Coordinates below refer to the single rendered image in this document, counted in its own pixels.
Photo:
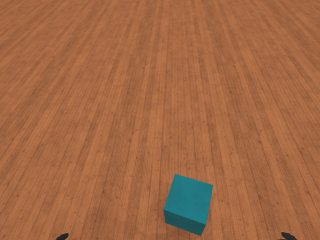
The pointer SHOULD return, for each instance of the carton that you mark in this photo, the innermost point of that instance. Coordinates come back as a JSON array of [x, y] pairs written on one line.
[[187, 204]]

